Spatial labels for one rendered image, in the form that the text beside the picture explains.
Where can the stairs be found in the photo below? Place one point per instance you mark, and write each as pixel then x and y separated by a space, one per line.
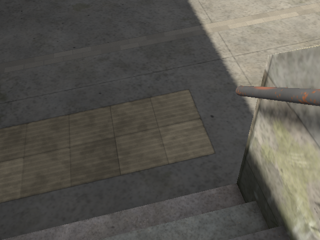
pixel 215 214

